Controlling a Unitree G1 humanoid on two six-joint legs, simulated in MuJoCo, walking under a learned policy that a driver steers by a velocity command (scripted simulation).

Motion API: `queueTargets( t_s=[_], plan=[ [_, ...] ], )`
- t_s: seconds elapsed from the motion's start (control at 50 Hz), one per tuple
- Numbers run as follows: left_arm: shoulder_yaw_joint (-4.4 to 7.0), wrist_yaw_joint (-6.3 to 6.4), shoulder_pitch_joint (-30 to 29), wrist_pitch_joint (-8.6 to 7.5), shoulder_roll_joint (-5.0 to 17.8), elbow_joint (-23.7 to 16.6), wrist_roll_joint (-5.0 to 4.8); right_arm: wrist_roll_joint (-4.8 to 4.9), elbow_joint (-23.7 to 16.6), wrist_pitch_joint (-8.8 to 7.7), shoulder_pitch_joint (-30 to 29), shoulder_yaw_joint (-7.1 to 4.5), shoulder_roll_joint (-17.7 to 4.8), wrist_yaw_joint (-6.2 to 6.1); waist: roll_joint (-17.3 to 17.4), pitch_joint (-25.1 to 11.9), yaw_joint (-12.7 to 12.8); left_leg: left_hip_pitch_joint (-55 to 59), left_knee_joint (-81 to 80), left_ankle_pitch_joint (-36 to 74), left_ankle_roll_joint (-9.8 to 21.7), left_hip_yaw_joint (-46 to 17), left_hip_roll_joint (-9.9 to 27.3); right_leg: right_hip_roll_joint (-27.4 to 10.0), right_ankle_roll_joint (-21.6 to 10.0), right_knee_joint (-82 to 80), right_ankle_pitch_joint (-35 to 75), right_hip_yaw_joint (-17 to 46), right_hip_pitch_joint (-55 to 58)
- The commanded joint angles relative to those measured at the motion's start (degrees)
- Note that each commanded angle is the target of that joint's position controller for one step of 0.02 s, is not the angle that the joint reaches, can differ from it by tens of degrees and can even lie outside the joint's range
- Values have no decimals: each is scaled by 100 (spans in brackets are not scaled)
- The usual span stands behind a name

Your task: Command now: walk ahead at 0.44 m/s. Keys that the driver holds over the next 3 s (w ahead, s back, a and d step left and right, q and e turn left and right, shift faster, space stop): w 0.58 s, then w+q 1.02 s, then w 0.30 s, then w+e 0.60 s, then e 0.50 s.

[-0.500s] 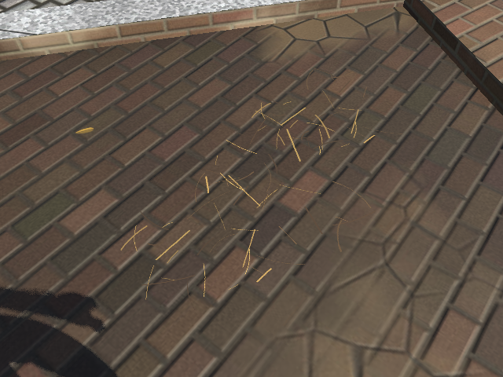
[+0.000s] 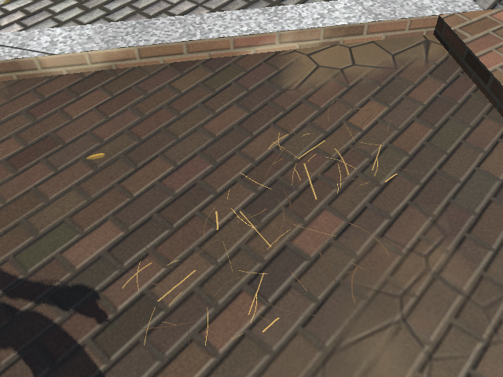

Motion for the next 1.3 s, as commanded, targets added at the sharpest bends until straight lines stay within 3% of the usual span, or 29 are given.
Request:
queueTargets(
  t_s=[0.02,0.06,0.14,0.24,0.26,0.28,0.3,0.32,0.34,0.36,0.38,0.42,0.48,0.54,0.58,0.64,0.7,0.74,0.76,0.78,0.8,0.86,0.92,1.08,1.18,1.22,1.26,1.28,1.3],
  plan=[
    [120,-17,308,-176,774,-30,126,41,-439,-34,-351,-10,-189,10,-312,612,-111,-660,-911,1860,-185,-634,315,-1591,-1061,-79,1771,830,-471],
    [160,7,706,-137,753,193,-78,107,-537,-3,-755,53,-132,-104,-121,647,167,-1124,-2296,2524,-259,-471,319,-1428,-889,196,1502,644,119],
    [102,-159,1173,42,489,417,16,94,-787,209,-1233,176,-23,-81,-213,959,313,-377,-2412,2373,-189,-268,298,-1497,-883,119,1361,834,-496],
    [220,-53,1205,111,882,364,-78,107,-615,232,-1219,102,-384,-178,-48,711,269,409,-2812,1672,-165,-169,209,-1344,-482,890,1930,738,129],
    [508,198,221,296,1512,219,-841,1163,-471,-27,-159,-302,-1153,-199,-320,891,-530,1165,-2594,1028,-145,-176,-183,-1300,-307,2462,3237,890,-579],
    [458,283,254,316,1402,177,-788,1221,-38,-150,1117,-361,-1281,-198,-81,-252,-1027,2839,-2330,1928,-139,90,-104,-1033,-87,4038,3315,567,-1081],
    [316,288,730,224,718,325,-648,948,345,-162,2328,-388,-1466,-177,687,-1332,-1213,5111,-1058,4187,47,-347,619,-486,205,6462,272,234,-2879],
    [119,213,1736,12,-24,443,-782,682,456,-220,2819,-366,-1553,-58,2246,-2619,-947,6758,-767,5174,1026,-2241,1578,346,393,8939,-2693,1018,-4492],
    [177,202,1525,-176,248,277,-1026,731,641,-110,2992,-420,-1331,32,1844,-3198,-1149,6747,-2002,2758,1516,-3336,1742,220,336,9292,-2466,1382,-4940],
    [232,219,532,-226,439,-115,-1158,723,596,-52,2425,-303,-869,-22,1168,-2239,-1017,6001,-2632,1000,1427,-3193,1715,-304,287,9121,-2015,948,-5670],
    [288,283,-442,-210,710,-416,-1016,692,390,-35,1487,-170,-436,-76,-174,-1122,-894,4478,-3073,996,1165,-2576,1442,-606,261,8831,-1351,534,-5664],
    [303,325,-228,-60,465,-507,-778,476,161,-175,599,-145,-575,-101,-416,-789,-271,2496,-3091,2257,1464,-2347,1695,-1056,270,8530,-692,714,-4892],
    [344,330,-697,113,373,-862,-755,588,248,-279,214,-54,-458,-119,208,290,88,726,-3926,1464,888,-970,793,-1325,166,6097,9,760,-4555],
    [393,274,-1318,-19,480,-1044,-565,469,324,-260,592,-87,-697,-342,227,76,-64,471,-3977,1983,769,-111,142,-991,310,3390,1952,323,-3323],
    [369,187,-1959,-13,498,-1232,-640,614,417,-255,935,-206,-1019,-408,175,-20,-279,1112,-4189,1849,834,-330,432,-865,321,2608,2467,339,-3240],
    [419,127,-2791,22,757,-1513,-635,760,620,-107,1413,-279,-907,-433,-154,251,-484,2254,-3952,1560,731,-604,664,-777,150,1868,2352,468,-3816],
    [543,67,-2608,-32,974,-1494,-636,691,633,63,1547,-360,-938,-427,-91,-46,-268,3005,-3135,2425,588,-804,758,-576,-22,1584,1567,395,-3382],
    [777,87,-938,-73,1449,-1059,-579,590,430,102,1320,-259,-682,-381,-178,-1243,496,2112,-1055,2478,316,-495,122,-852,-403,1794,1629,663,-761],
    [922,111,-103,-42,1982,-896,-518,575,379,10,1963,-73,-18,-344,-1285,-2220,426,-133,1264,48,-110,-16,-809,-2350,-1257,1602,991,2857,1668],
    [830,101,49,-12,1620,-836,-573,648,409,-99,1968,-81,-224,-290,-1664,-2709,492,-981,2326,-2713,-119,-605,-915,-2841,-1505,833,46,4402,1971],
    [732,142,-456,-13,1320,-907,-594,798,277,-141,1435,-258,-778,-289,-1258,-1755,431,-1467,2692,-2399,-71,-715,-567,-2660,-1190,580,-597,3798,1196],
    [589,138,-1787,-66,874,-1020,-518,715,92,-1,884,-361,-639,-396,-694,-421,-182,-833,1941,-1192,-79,-470,146,-2104,-708,-190,95,1959,-1275],
    [628,137,-1835,-94,930,-861,-498,696,39,208,1032,-361,-284,-412,-645,-251,-433,-505,1609,-856,-139,-418,277,-1987,-733,-566,731,1039,-1919],
    [733,337,-1319,-37,1255,-564,-531,618,-514,189,-298,-360,-166,-204,-447,9,-169,-741,-591,1093,-271,-22,137,-1869,-536,-646,1413,-447,-1389],
    [837,305,-955,108,1452,-395,-661,652,-897,225,-933,-342,-261,-31,-478,287,-30,-861,-1262,263,-8,296,29,-2201,-404,-160,1913,-729,-368],
    [898,304,-1082,178,1632,-432,-712,650,-965,229,-691,-420,-438,-4,-668,66,-274,-263,-1301,-412,210,636,-284,-2247,-292,583,3766,-886,-183],
    [866,311,-1223,253,1618,-510,-713,696,-591,219,817,-724,-962,-48,-545,-778,-1076,1906,-1726,-239,565,892,-890,-1874,4,2735,4910,-1196,-693],
    [774,316,-1176,220,1417,-688,-543,712,-421,252,1662,-941,-1610,-175,372,-1349,-1299,3634,-1888,-243,992,-784,83,-1592,328,4736,2883,-1249,-2296],
    [520,224,-818,10,587,-1019,-471,697,-502,183,1497,-935,-2041,-159,1495,-1936,-603,5114,-2914,-1563,2043,-4158,1266,-300,604,6451,-1748,-230,-4568]
  ],
)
